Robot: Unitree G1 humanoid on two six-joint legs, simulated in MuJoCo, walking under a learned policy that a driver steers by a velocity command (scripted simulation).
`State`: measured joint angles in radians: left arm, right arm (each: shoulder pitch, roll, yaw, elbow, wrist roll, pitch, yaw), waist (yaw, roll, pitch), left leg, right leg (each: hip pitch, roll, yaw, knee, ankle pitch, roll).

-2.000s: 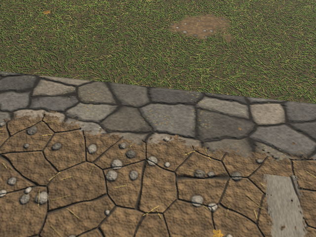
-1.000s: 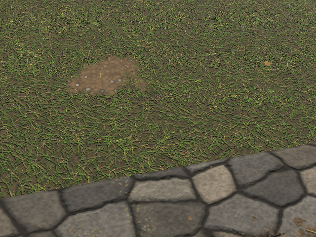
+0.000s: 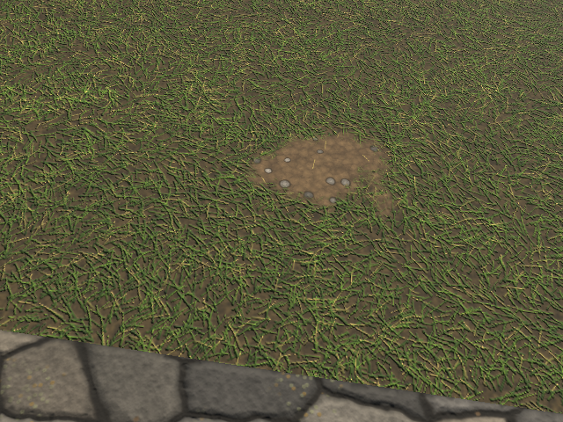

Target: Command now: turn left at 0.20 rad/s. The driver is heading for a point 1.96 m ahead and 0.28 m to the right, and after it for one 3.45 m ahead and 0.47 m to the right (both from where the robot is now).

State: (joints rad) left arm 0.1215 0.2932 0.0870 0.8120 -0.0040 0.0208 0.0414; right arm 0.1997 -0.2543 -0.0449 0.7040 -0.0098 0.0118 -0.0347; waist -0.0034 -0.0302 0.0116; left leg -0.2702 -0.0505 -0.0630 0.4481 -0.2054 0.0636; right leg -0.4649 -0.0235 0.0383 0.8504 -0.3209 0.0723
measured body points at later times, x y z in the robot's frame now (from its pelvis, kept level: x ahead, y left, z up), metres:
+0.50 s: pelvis +0.03 -0.03 -0.01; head +0.03 -0.02 +0.44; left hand +0.12 +0.24 -0.14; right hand +0.13 -0.30 -0.13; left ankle +0.01 +0.08 -0.74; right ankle +0.00 -0.16 -0.74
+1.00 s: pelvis +0.22 -0.03 -0.02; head +0.26 -0.03 +0.43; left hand +0.48 +0.18 -0.10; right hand +0.15 -0.30 -0.14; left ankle +0.03 +0.08 -0.74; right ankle +0.40 -0.15 -0.73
